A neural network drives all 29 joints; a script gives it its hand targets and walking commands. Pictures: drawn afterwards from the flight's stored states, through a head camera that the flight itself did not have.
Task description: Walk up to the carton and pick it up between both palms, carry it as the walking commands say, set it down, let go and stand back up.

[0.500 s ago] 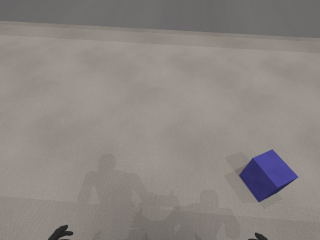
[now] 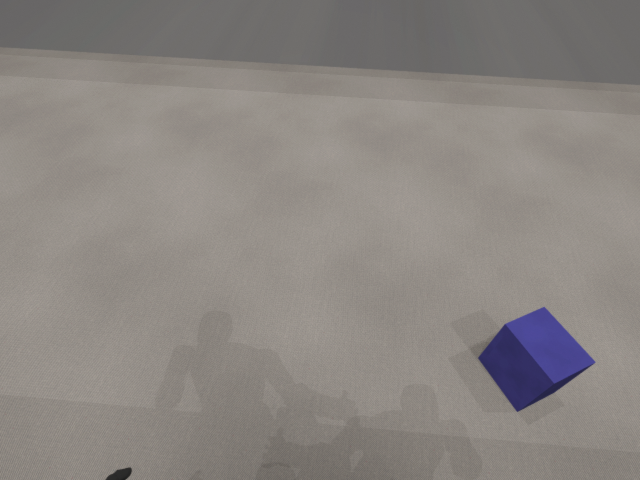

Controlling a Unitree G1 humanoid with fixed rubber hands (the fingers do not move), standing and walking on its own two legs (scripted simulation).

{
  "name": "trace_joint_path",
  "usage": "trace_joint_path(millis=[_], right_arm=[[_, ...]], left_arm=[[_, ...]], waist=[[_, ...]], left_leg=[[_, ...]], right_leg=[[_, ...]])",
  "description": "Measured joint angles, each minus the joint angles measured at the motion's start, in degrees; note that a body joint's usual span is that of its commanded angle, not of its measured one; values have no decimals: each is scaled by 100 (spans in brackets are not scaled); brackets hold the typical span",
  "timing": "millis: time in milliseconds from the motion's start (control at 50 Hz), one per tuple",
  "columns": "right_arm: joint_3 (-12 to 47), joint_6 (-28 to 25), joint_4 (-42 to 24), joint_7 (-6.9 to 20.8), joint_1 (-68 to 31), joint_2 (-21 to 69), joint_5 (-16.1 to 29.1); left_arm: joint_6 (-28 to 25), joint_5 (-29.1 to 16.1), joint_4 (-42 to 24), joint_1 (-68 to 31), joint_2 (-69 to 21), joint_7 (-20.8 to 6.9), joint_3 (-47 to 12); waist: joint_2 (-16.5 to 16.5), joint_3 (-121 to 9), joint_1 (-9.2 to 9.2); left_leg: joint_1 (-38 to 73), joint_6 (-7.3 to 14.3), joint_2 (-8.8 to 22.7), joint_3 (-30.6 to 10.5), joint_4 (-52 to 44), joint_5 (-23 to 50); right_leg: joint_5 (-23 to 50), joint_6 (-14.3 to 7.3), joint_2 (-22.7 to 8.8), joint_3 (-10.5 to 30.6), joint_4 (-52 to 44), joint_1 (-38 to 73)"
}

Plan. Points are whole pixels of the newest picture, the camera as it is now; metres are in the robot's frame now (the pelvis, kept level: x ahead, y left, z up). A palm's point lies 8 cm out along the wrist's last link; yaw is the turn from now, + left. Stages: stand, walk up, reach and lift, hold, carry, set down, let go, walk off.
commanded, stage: stand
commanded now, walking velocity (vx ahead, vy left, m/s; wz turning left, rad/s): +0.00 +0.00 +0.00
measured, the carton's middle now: (530, 359) +0.59 -0.65 -0.66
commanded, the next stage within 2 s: walk up in 0.28 s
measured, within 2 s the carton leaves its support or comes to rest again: neither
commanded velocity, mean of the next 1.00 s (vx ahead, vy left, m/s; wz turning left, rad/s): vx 0.00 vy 0.00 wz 0.00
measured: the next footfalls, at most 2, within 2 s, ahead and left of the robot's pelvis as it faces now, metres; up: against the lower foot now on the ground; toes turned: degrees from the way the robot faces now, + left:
right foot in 0.76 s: +0.10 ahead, -0.22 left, +0.00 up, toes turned -20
left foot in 0.96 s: +0.17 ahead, +0.01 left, +0.00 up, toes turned -19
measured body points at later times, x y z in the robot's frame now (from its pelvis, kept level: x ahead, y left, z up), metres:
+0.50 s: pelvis +0.00 +0.00 +0.00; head +0.01 +0.01 +0.45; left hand +0.09 +0.29 -0.13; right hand +0.09 -0.29 -0.13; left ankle +0.01 +0.13 -0.74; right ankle +0.01 -0.12 -0.74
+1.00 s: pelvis +0.07 -0.07 -0.03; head +0.08 -0.08 +0.42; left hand +0.28 +0.21 -0.12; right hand +0.02 -0.41 -0.13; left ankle +0.13 +0.02 -0.74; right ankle +0.07 -0.20 -0.74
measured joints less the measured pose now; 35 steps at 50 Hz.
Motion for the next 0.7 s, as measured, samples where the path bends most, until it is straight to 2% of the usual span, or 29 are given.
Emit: trace_joint_path(millis=[480,520,560,620,700], right_arm=[[-17,16,191,-4,-51,6,-36],[-150,-21,-12,10,-6,3,-50],[-296,-113,-294,-25,22,-11,-90],[-437,-210,-729,-83,124,-95,-143],[-608,-236,-1047,-115,317,-298,-170]], left_arm=[[13,22,191,31,-32,-9,6],[174,129,-174,205,8,-205,132],[306,226,-493,388,112,-406,240],[456,299,-807,537,310,-605,355],[521,242,-1107,649,607,-771,473]], waist=[[-32,-83,-10],[-81,-98,106],[-186,-61,192],[-273,68,151],[-320,164,55]], left_leg=[[210,15,8,44,-382,159],[95,60,47,265,-185,-1],[49,30,80,597,-45,-55],[80,-32,188,969,155,-285],[205,-196,406,1336,468,-593]], right_leg=[[209,26,3,41,-445,223],[101,4,30,237,-110,-56],[-458,-43,-25,322,782,-590],[-886,30,-206,209,2021,-1312],[-1011,22,-550,148,2319,-1738]])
